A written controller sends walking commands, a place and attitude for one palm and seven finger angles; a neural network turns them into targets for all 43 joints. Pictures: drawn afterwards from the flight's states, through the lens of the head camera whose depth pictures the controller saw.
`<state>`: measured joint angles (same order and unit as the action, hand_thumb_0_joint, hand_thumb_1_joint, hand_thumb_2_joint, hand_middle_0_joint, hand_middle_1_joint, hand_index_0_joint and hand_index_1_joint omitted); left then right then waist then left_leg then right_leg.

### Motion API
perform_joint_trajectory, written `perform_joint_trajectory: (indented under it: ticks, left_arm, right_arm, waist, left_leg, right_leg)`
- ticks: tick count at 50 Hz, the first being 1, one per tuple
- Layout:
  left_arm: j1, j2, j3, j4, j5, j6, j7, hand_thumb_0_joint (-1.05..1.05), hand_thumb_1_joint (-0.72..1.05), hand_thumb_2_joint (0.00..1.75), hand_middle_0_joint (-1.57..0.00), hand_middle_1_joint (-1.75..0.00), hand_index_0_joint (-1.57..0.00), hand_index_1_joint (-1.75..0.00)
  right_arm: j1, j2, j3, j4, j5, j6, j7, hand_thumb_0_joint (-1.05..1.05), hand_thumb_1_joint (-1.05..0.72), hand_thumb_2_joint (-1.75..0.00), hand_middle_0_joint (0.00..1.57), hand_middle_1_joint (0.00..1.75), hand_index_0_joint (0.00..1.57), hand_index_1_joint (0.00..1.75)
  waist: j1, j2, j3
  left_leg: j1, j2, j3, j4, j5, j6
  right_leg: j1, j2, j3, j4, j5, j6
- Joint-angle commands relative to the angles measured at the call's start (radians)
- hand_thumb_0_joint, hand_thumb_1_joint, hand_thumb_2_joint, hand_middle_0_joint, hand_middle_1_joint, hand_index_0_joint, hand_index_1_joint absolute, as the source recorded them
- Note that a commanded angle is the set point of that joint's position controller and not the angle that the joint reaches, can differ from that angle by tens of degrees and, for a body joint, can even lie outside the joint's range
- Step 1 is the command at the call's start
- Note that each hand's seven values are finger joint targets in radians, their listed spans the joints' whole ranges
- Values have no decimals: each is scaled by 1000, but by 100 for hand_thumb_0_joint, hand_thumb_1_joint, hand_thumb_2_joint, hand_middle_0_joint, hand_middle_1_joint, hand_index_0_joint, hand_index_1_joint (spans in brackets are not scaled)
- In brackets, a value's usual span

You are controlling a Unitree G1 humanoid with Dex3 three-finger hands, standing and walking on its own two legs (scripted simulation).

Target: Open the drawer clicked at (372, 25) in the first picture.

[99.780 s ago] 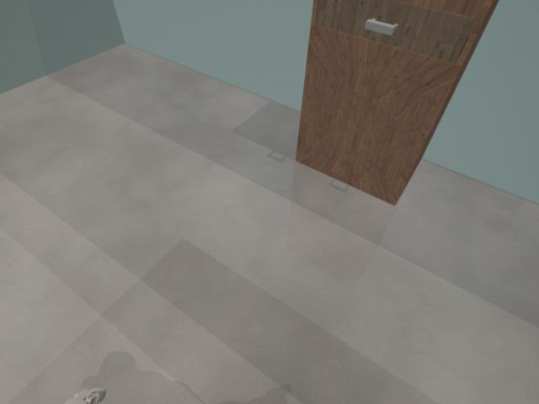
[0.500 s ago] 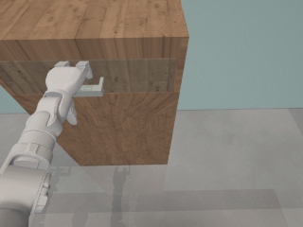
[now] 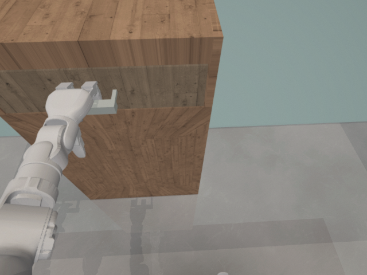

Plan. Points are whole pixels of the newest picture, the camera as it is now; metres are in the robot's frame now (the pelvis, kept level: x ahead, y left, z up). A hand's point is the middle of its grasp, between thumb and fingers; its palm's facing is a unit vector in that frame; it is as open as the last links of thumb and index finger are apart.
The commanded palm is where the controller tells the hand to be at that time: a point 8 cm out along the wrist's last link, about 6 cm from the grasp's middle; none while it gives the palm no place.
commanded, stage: lower the fingers behind the handle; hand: left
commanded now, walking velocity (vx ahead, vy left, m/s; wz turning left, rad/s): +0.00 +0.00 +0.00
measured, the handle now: (96, 100) +0.51 +0.22 +0.06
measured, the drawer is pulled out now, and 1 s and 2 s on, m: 0.00 0.00 0.03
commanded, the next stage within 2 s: close the thumb around the handle in 0.76 s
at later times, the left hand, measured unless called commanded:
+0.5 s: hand (83, 124) +0.45 +0.24 +0.04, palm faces -0.04 -0.01 -1.00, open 13.9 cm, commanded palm +0.43 +0.24 +0.09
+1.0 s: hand (84, 123) +0.45 +0.24 +0.04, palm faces -0.04 +0.01 -1.00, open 13.5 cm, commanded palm +0.43 +0.23 +0.09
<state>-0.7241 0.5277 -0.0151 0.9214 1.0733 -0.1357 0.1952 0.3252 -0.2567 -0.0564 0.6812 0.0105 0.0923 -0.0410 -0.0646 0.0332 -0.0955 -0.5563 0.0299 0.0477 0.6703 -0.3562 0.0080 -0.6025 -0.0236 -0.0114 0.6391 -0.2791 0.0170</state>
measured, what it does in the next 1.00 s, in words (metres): stands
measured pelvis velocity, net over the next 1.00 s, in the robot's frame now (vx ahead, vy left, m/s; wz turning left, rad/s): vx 0.00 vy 0.00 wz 0.01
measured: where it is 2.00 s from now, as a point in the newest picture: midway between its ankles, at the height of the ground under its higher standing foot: outside the picture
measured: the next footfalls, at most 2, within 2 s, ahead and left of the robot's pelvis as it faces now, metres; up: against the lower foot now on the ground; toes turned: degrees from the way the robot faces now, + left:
none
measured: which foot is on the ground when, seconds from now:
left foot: down 0.00-1.00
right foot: down 0.00-1.00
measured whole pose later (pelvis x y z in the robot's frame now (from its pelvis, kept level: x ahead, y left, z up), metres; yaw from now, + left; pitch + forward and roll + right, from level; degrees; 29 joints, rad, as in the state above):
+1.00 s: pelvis +0.00 +0.00 -0.01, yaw +0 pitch +15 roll -1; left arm -0.75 0.48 -0.06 0.97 1.09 -0.05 0.28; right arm 0.33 -0.25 -0.07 0.71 0.00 0.08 -0.02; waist -0.07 0.04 -0.11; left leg -0.63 0.03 0.04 0.74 -0.38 0.01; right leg -0.66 -0.03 -0.02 0.69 -0.30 0.02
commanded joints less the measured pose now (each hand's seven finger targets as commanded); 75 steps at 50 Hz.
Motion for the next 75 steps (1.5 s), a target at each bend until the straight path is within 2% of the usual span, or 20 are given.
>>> perform_joint_trajectory:
  ticks: [1,3,8,12,16,18,21,24,27,29,36,43,44,47,49,56,58,68,71,75]
  left_arm:
    - [-458,257,89,-210,-2,-20,94,0,-50,30,-30,-120,-30,-120]
    - [-445,238,80,-217,5,-7,114,0,-50,30,-30,-120,-30,-120]
    - [-430,177,37,-174,1,41,128,0,-50,30,-30,-120,-30,-120]
    - [-461,207,47,-165,13,51,124,0,-50,30,-30,-120,-30,-120]
    - [-433,221,65,-109,12,50,123,0,-50,30,-30,-120,-30,-120]
    - [-435,186,34,-119,21,45,124,0,-50,30,-30,-120,-30,-120]
    - [-402,236,85,-125,12,38,120,0,-50,30,-30,-120,-30,-120]
    - [-403,188,42,-122,13,39,121,0,-50,30,-30,-120,-30,-120]
    - [-418,248,80,-110,19,41,124,0,-50,30,-30,-120,-30,-120]
    - [-436,187,33,-119,19,44,126,0,-50,30,-30,-120,-30,-120]
    - [-443,211,58,-132,14,46,125,0,-50,30,-30,-120,-30,-120]
    - [-444,125,-5,-160,13,51,123,0,-50,30,-30,-120,-30,-120]
    - [-460,102,-26,-171,12,51,122,0,-44,32,-30,-121,-30,-121]
    - [-446,157,13,-134,18,60,119,0,-28,40,-32,-122,-32,-122]
    - [-480,111,-25,-157,13,58,119,0,-16,44,-32,-124,-32,-124]
    - [-446,130,-1,-164,5,53,107,0,23,61,-35,-128,-35,-128]
    - [-442,87,-37,-178,5,52,103,0,34,66,-36,-129,-36,-129]
    - [-382,128,8,-203,3,44,100,0,90,90,-40,-135,-40,-135]
    - [-400,91,-22,-236,1,43,102,0,90,90,-40,-135,-40,-135]
    - [-395,109,-9,-239,1,49,105,0,90,90,-40,-135,-40,-135]
  right_arm:
    - [76,-153,-61,-53,-7,-35,-8,0,-90,-90,20,30,20,30]
    - [80,-149,-67,-49,-8,-38,-3,0,-90,-90,20,30,20,30]
    - [81,-151,-67,-35,-7,-36,9,0,-90,-90,20,30,20,30]
    - [76,-155,-62,-40,-7,-35,2,0,-90,-90,20,30,20,30]
    - [75,-160,-55,-38,-11,-35,-3,0,-90,-90,20,30,20,30]
    - [78,-154,-58,-42,-11,-39,-1,0,-90,-90,20,30,20,30]
    - [82,-158,-57,-47,-15,-36,0,0,-90,-90,20,30,20,30]
    - [76,-151,-57,-51,-9,-38,1,0,-90,-90,20,30,20,30]
    - [82,-158,-55,-46,-9,-37,-4,0,-90,-90,20,30,20,30]
    - [84,-151,-58,-47,-8,-40,-2,0,-90,-90,20,30,20,30]
    - [91,-156,-60,-40,-11,-41,-2,0,-90,-90,20,30,20,30]
    - [91,-149,-66,-42,-10,-42,5,0,-90,-90,20,30,20,30]
    - [89,-148,-66,-39,-12,-43,6,0,-90,-90,20,30,20,30]
    - [90,-153,-62,-36,-10,-40,1,0,-90,-90,20,30,20,30]
    - [87,-149,-64,-36,-10,-44,2,0,-90,-90,20,30,20,30]
    - [87,-151,-64,-39,-12,-39,1,0,-90,-90,20,30,20,30]
    - [85,-143,-63,-42,-11,-40,4,0,-90,-90,20,30,20,30]
    - [75,-145,-65,-46,-13,-29,6,0,-90,-90,20,30,20,30]
    - [67,-142,-69,-50,-13,-31,10,0,-90,-90,20,30,20,30]
    - [68,-143,-67,-48,-12,-28,11,0,-90,-90,20,30,20,30]
  waist:
    - [-6,21,-395]
    - [1,51,-435]
    - [-12,40,-407]
    - [-12,48,-400]
    - [-11,-2,-372]
    - [-14,16,-387]
    - [4,6,-424]
    - [-11,9,-380]
    - [-5,-3,-389]
    - [-17,13,-383]
    - [-9,29,-420]
    - [-18,39,-410]
    - [-26,36,-408]
    - [-22,16,-386]
    - [-33,23,-378]
    - [-21,7,-411]
    - [-24,33,-406]
    - [-6,12,-417]
    - [-13,43,-413]
    - [-10,27,-414]
  left_leg:
    - [162,-46,-14,-28,401,23]
    - [185,-46,-13,-18,437,20]
    - [184,-41,-19,-13,442,17]
    - [168,-43,-22,-21,394,19]
    - [123,-44,-20,-22,357,21]
    - [133,-41,-16,-15,351,21]
    - [125,-44,-13,-6,385,21]
    - [119,-42,-12,-9,347,22]
    - [104,-43,-14,-12,326,24]
    - [124,-42,-16,-11,332,22]
    - [141,-41,-21,-3,373,20]
    - [175,-35,-29,1,407,17]
    - [183,-33,-32,0,404,16]
    - [149,-38,-28,-5,369,19]
    - [163,-36,-28,-7,353,20]
    - [174,-38,-31,4,419,19]
    - [185,-37,-29,7,427,18]
    - [183,-37,-26,13,480,18]
    - [205,-35,-27,15,501,17]
    - [195,-37,-26,10,479,16]
  right_leg:
    - [195,60,-15,-17,302,-48]
    - [188,63,-17,-4,318,-49]
    - [160,67,-28,-4,307,-48]
    - [157,64,-24,-5,274,-51]
    - [161,62,-24,-6,262,-50]
    - [141,62,-22,0,254,-48]
    - [187,61,-18,8,296,-49]
    - [149,63,-22,2,261,-46]
    - [156,61,-16,4,247,-46]
    - [133,63,-22,1,238,-47]
    - [148,63,-22,9,263,-51]
    - [114,67,-29,11,262,-50]
    - [104,67,-32,8,253,-49]
    - [121,65,-28,6,249,-50]
    - [104,65,-29,-1,234,-49]
    - [139,65,-28,9,286,-51]
    - [120,65,-30,11,284,-49]
    - [157,64,-29,18,334,-47]
    - [141,64,-31,14,327,-50]
    - [154,64,-31,15,332,-48]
